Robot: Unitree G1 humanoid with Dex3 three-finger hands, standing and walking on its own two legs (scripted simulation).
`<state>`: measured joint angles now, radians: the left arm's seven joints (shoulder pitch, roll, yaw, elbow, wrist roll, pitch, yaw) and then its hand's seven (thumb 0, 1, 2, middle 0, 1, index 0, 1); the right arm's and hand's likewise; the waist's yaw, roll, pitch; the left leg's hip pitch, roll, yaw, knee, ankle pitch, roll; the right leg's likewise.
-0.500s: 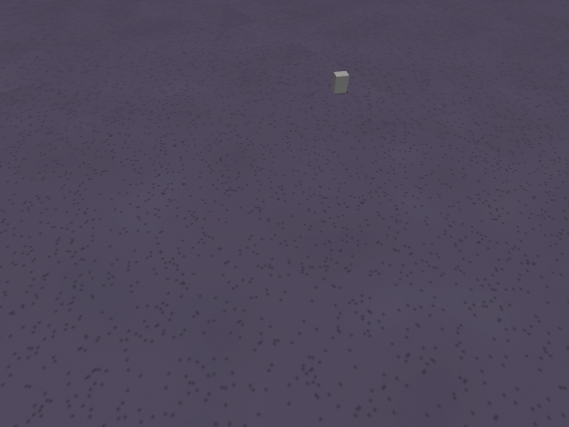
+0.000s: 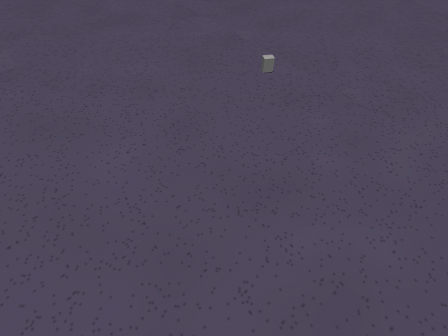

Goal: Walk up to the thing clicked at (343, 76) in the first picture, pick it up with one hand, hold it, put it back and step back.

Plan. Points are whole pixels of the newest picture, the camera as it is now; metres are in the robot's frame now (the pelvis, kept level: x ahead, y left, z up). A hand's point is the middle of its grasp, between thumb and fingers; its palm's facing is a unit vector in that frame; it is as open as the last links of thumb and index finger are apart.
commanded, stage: stand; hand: left
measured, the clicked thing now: (267, 63) +2.24 -0.44 -0.72
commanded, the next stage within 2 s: walk up in 0.62 s
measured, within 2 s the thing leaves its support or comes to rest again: neither
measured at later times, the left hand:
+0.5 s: hand out of the picture +0.07 +0.26 -0.16, palm faces -0.01 -0.94 -0.34, open 7.4 cm
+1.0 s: hand (124, 287) +0.24 +0.21 -0.13, palm faces -0.11 -0.89 -0.45, open 7.4 cm
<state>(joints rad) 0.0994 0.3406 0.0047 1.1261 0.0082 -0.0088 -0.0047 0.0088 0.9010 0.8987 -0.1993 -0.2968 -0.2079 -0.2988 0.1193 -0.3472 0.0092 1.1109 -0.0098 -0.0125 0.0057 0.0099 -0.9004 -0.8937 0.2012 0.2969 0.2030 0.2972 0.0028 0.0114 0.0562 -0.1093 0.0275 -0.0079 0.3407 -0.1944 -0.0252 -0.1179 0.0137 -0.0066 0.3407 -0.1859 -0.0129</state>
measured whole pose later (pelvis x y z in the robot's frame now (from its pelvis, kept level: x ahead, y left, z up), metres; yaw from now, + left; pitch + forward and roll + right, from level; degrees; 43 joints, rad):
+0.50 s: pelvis +0.00 +0.00 +0.00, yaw +0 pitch -2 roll +0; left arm 0.11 0.34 0.00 1.13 0.01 -0.01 0.00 0.01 0.90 0.90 -0.20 -0.30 -0.21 -0.30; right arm 0.12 -0.35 0.01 1.12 -0.01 -0.01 0.01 0.01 -0.90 -0.89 0.20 0.30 0.20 0.30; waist 0.00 0.01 0.05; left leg -0.10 0.02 -0.01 0.33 -0.19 -0.02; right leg -0.11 0.01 -0.01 0.32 -0.18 -0.01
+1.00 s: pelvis +0.10 -0.09 -0.03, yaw -8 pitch -3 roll +0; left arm 0.18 0.47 0.11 1.00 0.03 -0.03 -0.12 0.01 0.90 0.90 -0.20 -0.30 -0.21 -0.30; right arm 0.25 -0.51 -0.11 1.04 -0.05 -0.05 0.06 0.01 -0.90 -0.89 0.20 0.30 0.20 0.30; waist -0.01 0.08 -0.02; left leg -0.02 0.20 0.08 0.64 -0.52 0.02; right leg -0.38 -0.07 -0.08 0.69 -0.24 0.01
